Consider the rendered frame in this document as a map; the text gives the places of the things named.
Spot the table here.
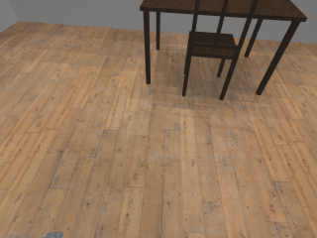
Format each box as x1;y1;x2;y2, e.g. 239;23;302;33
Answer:
140;0;307;95

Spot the chair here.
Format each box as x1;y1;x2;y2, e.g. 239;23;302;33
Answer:
182;0;259;100

